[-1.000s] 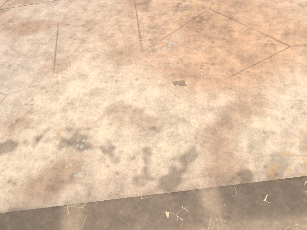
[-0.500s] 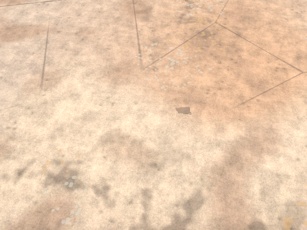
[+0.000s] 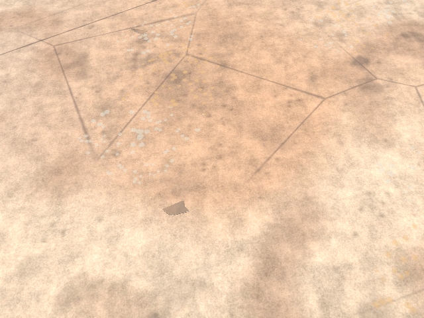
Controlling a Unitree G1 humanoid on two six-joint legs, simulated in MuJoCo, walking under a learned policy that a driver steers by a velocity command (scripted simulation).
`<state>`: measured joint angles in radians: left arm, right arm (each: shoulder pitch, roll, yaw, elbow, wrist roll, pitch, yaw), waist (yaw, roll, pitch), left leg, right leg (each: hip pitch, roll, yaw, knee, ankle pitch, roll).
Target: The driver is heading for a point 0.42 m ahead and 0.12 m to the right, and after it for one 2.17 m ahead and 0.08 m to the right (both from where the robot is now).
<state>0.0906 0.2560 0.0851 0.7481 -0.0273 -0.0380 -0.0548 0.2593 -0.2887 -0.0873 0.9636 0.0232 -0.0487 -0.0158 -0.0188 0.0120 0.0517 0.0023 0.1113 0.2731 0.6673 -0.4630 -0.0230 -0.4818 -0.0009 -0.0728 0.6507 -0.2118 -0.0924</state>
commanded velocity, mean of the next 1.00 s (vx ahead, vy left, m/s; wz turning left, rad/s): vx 0.29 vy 0.00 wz -0.40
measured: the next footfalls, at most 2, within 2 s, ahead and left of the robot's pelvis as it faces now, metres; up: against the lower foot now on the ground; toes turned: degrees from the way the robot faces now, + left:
left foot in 0.42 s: +0.45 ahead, +0.08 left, -0.05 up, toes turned -19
right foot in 0.86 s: +0.41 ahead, -0.18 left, -0.05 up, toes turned -24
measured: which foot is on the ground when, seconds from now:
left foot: down 0.00-0.00, up 0.02-0.40, down 0.42-1.00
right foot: down 0.00-0.42, up 0.44-0.84, down 0.86-1.00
